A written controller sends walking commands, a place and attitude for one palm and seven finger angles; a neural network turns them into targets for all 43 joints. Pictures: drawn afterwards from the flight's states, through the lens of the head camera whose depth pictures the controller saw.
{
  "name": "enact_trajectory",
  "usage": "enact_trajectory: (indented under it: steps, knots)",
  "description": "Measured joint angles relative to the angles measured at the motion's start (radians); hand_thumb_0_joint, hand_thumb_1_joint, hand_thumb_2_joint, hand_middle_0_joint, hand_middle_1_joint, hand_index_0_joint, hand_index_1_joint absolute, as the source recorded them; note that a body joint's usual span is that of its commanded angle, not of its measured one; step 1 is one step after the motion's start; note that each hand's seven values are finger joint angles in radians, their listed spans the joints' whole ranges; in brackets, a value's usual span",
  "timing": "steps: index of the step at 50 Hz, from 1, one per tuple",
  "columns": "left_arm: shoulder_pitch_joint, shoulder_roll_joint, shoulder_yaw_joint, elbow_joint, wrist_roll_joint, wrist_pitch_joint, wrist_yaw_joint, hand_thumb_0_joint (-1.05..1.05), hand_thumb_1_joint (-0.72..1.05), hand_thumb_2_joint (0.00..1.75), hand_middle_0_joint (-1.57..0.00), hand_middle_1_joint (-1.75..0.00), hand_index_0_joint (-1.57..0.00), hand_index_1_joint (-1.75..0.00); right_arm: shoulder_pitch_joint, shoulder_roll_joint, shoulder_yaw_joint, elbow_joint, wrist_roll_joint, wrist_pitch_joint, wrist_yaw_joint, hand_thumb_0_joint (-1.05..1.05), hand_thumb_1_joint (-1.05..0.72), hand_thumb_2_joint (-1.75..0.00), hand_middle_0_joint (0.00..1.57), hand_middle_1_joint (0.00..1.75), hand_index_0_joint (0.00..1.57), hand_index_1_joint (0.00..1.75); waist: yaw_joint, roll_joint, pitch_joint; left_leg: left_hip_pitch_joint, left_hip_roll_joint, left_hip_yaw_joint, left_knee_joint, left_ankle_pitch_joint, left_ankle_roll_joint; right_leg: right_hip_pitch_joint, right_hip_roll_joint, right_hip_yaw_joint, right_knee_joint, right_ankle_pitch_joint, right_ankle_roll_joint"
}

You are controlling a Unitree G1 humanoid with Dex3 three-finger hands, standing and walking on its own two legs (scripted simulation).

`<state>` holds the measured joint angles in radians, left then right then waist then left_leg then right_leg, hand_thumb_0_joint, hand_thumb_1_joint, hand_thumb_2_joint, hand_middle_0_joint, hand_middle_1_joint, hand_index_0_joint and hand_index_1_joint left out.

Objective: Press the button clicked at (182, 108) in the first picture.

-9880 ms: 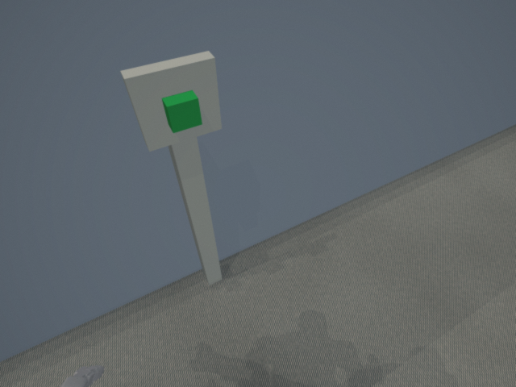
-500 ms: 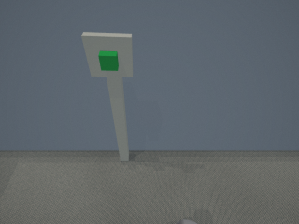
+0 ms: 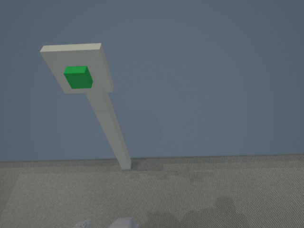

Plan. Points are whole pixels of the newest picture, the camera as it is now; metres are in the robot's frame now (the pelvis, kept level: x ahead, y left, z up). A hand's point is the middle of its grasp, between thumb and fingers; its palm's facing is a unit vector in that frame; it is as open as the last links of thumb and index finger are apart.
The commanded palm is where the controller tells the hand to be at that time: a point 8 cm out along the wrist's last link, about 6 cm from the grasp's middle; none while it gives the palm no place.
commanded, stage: come to a stop and stand still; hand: left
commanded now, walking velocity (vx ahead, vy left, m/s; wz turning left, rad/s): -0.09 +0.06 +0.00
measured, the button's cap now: (79, 76) +0.50 +0.25 +0.11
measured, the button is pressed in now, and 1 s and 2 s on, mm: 0 0 0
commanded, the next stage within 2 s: look again from close up in 0.90 s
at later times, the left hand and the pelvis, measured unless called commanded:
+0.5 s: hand out of the picture -0.03 +0.23 -0.17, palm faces +0.04 -0.97 -0.23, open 7.4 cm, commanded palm none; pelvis -0.03 +0.05 +0.00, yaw -1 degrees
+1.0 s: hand out of the picture -0.05 +0.19 -0.17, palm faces +0.01 -0.99 -0.17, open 7.4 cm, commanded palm none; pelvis -0.05 +0.04 +0.01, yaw -1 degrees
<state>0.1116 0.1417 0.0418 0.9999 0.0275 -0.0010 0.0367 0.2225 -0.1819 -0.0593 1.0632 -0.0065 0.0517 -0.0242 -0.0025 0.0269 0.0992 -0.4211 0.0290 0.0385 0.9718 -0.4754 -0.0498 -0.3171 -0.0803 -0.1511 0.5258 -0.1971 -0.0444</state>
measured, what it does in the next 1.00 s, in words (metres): steps on the spot: left foot, then right foot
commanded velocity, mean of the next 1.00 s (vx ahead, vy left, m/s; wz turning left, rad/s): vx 0.00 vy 0.00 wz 0.00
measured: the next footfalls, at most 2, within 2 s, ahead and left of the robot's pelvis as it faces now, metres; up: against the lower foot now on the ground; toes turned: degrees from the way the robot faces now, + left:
left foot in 0.20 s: +0.03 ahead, +0.16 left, +0.00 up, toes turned +2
right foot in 0.48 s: +0.05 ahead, -0.07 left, +0.00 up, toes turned -6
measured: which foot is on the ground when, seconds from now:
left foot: up 0.00-0.18, down 0.20-1.00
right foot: down 0.00-0.20, up 0.22-0.46, down 0.48-1.00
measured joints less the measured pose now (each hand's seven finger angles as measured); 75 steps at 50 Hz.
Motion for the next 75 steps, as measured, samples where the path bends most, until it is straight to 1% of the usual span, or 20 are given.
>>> enact_trajectory:
  steps: [5,7,9,10,12,14,17,19,21,22,24,26,29,33,43,50,53,56,64,75]
  knots:
    - [0.021,0.030,0.011,-0.006,0.008,0.021,-0.001,0.00,0.92,0.90,-0.20,-0.30,-0.20,-0.30,-0.075,-0.019,-0.008,-0.060,-0.002,0.000,0.009,0.00,-0.91,-0.89,0.20,0.30,0.20,0.30,0.019,-0.020,0.002,0.009,-0.006,-0.002,-0.076,0.028,-0.001,-0.012,-0.010,0.006,-0.005,0.016,0.014]
    - [0.035,0.045,0.015,-0.005,0.010,0.025,-0.003,0.00,0.91,0.90,-0.20,-0.30,-0.20,-0.30,-0.091,-0.021,-0.006,-0.077,-0.001,-0.009,0.011,0.00,-0.91,-0.89,0.20,0.30,0.20,0.30,0.026,-0.031,-0.005,0.050,-0.004,0.002,-0.168,0.055,0.002,-0.022,-0.014,0.009,0.004,0.019,0.023]
    - [0.053,0.059,0.019,-0.001,0.007,0.031,-0.004,0.00,0.91,0.90,-0.20,-0.30,-0.20,-0.30,-0.093,-0.022,-0.001,-0.089,-0.002,-0.022,0.012,0.00,-0.91,-0.89,0.20,0.30,0.20,0.30,0.029,-0.042,-0.020,0.121,-0.001,0.012,-0.316,0.134,0.008,-0.038,-0.017,0.012,0.031,0.012,0.037]
    - [0.065,0.062,0.019,-0.001,0.003,0.036,-0.005,0.00,0.91,0.90,-0.20,-0.30,-0.20,-0.30,-0.086,-0.025,0.001,-0.096,-0.003,-0.031,0.013,0.00,-0.91,-0.89,0.20,0.30,0.20,0.30,0.027,-0.037,-0.033,0.155,0.005,0.007,-0.392,0.154,0.020,-0.054,-0.014,0.009,0.055,0.002,0.045]
    - [0.071,0.079,0.024,0.007,-0.004,0.052,-0.007,0.01,0.91,0.90,-0.20,-0.30,-0.20,-0.30,-0.082,-0.008,0.007,-0.094,-0.010,-0.034,0.011,0.00,-0.91,-0.89,0.20,0.30,0.20,0.30,0.029,-0.067,-0.033,0.152,-0.013,0.011,-0.390,0.162,0.048,-0.078,-0.011,0.050,0.126,-0.115,0.055]
    - [0.082,0.087,0.026,0.015,-0.003,0.062,-0.008,0.01,0.91,0.90,-0.20,-0.30,-0.20,-0.30,-0.072,0.008,0.020,-0.089,-0.015,-0.032,0.006,0.00,-0.91,-0.89,0.20,0.30,0.20,0.30,0.033,-0.078,-0.038,0.163,-0.018,0.014,-0.414,0.186,0.065,-0.100,0.018,0.105,0.238,-0.208,0.057]
    - [0.107,0.085,0.022,0.028,-0.003,0.056,-0.013,0.01,0.91,0.90,-0.20,-0.30,-0.20,-0.30,-0.061,0.024,0.034,-0.070,-0.014,-0.030,0.000,0.00,-0.91,-0.89,0.20,0.30,0.20,0.30,0.038,-0.074,-0.050,0.184,-0.023,0.016,-0.476,0.228,0.075,-0.100,0.045,0.140,0.358,-0.227,0.059]
    - [0.129,0.078,0.014,0.038,-0.004,0.050,-0.014,0.01,0.91,0.90,-0.20,-0.30,-0.20,-0.30,-0.057,0.033,0.038,-0.055,-0.011,-0.032,-0.001,0.00,-0.91,-0.89,0.20,0.30,0.20,0.30,0.040,-0.069,-0.059,0.194,-0.028,0.022,-0.508,0.247,0.078,-0.064,0.046,0.139,0.339,-0.233,0.065]
    - [0.147,0.067,0.004,0.052,-0.006,0.046,-0.013,0.01,0.91,0.90,-0.20,-0.30,-0.20,-0.30,-0.055,0.036,0.034,-0.045,-0.008,-0.037,-0.005,0.00,-0.92,-0.89,0.21,0.30,0.20,0.30,0.036,-0.063,-0.065,0.197,-0.034,0.029,-0.526,0.259,0.080,-0.005,0.040,0.131,0.251,-0.237,0.070]
    - [0.154,0.061,-0.002,0.060,-0.006,0.043,-0.012,0.01,0.91,0.90,-0.20,-0.30,-0.20,-0.30,-0.054,0.035,0.034,-0.040,-0.007,-0.040,-0.005,0.00,-0.92,-0.89,0.21,0.30,0.20,0.30,0.034,-0.059,-0.068,0.196,-0.037,0.033,-0.529,0.262,0.080,0.029,0.037,0.128,0.186,-0.220,0.071]
    - [0.169,0.053,-0.014,0.074,-0.008,0.030,-0.011,0.01,0.91,0.90,-0.20,-0.30,-0.20,-0.30,-0.048,0.037,0.034,-0.028,-0.001,-0.047,-0.003,0.00,-0.92,-0.89,0.21,0.30,0.20,0.30,0.031,-0.063,-0.075,0.185,-0.049,0.044,-0.516,0.260,0.076,0.109,0.028,0.132,0.014,-0.108,0.069]
    - [0.170,0.029,-0.025,0.102,-0.009,0.019,-0.005,0.01,0.91,0.90,-0.20,-0.30,-0.20,-0.30,-0.049,0.028,0.027,-0.009,0.009,-0.050,-0.006,-0.01,-0.93,-0.89,0.21,0.30,0.20,0.30,0.025,-0.034,-0.069,0.186,-0.037,0.045,-0.504,0.255,0.069,0.135,0.040,0.132,-0.034,-0.096,0.058]
    - [0.181,0.001,-0.039,0.121,-0.011,0.008,-0.007,0.01,0.91,0.90,-0.20,-0.30,-0.20,-0.30,-0.033,0.009,0.024,0.012,0.008,-0.047,-0.004,-0.01,-0.94,-0.89,0.21,0.30,0.20,0.30,0.008,-0.006,-0.076,0.206,-0.026,0.039,-0.537,0.279,0.065,0.152,0.053,0.125,-0.056,-0.084,0.048]
    - [0.181,-0.012,-0.045,0.128,-0.013,0.007,-0.006,0.01,0.91,0.90,-0.20,-0.30,-0.20,-0.30,0.004,0.007,0.035,0.047,0.004,-0.045,0.001,-0.01,-0.93,-0.89,0.20,0.30,0.20,0.30,0.002,-0.011,-0.081,0.221,-0.018,0.038,-0.564,0.298,0.059,0.163,0.062,0.125,-0.079,-0.067,0.042]
    - [0.174,-0.011,-0.041,0.132,-0.018,0.003,-0.002,0.01,0.91,0.90,-0.20,-0.30,-0.20,-0.30,0.108,0.042,0.050,0.113,-0.001,-0.042,-0.003,0.00,-0.91,-0.89,0.20,0.30,0.20,0.30,-0.010,-0.030,-0.071,0.213,-0.003,0.029,-0.575,0.317,0.049,0.163,0.079,0.117,-0.104,-0.042,0.031]
    - [0.180,-0.019,-0.039,0.135,-0.020,0.001,0.000,0.01,0.91,0.90,-0.20,-0.30,-0.20,-0.30,0.137,0.067,0.052,0.124,0.000,-0.047,-0.006,0.00,-0.91,-0.89,0.20,0.30,0.20,0.30,-0.014,-0.029,-0.065,0.205,-0.002,0.028,-0.572,0.318,0.050,0.158,0.080,0.115,-0.105,-0.038,0.030]
    - [0.186,-0.029,-0.051,0.121,-0.010,-0.027,0.015,0.01,0.91,0.90,-0.20,-0.30,-0.20,-0.30,0.124,0.059,0.061,0.084,-0.002,-0.047,0.005,0.00,-0.91,-0.89,0.20,0.30,0.20,0.30,-0.020,-0.004,-0.049,0.155,0.015,0.018,-0.493,0.286,0.050,0.138,0.094,0.107,-0.089,-0.038,0.031]
    - [0.193,-0.023,-0.054,0.109,-0.012,-0.030,0.016,0.01,0.91,0.90,-0.20,-0.30,-0.20,-0.30,0.116,0.060,0.064,0.040,-0.006,-0.061,0.007,0.00,-0.91,-0.89,0.20,0.30,0.20,0.30,-0.031,-0.012,-0.051,0.139,0.004,0.013,-0.458,0.272,0.062,0.121,0.082,0.101,-0.044,-0.061,0.036]
    - [0.199,0.006,-0.047,0.054,-0.005,-0.009,0.010,0.01,0.91,0.90,-0.20,-0.30,-0.20,-0.30,0.084,0.032,0.056,-0.010,-0.014,-0.049,0.003,0.02,-0.93,-0.89,0.20,0.30,0.20,0.30,-0.006,-0.026,-0.094,0.120,-0.024,0.010,-0.420,0.254,0.082,0.101,0.053,0.098,0.010,-0.091,0.053]
    - [0.223,0.045,-0.045,0.032,-0.002,-0.006,0.000,0.01,0.91,0.90,-0.20,-0.30,-0.20,-0.30,0.041,0.008,0.058,-0.042,-0.009,-0.061,0.013,0.00,-0.92,-0.89,0.20,0.30,0.20,0.30,0.009,-0.052,-0.102,0.129,-0.035,0.016,-0.469,0.282,0.093,0.107,0.043,0.102,-0.034,-0.062,0.064]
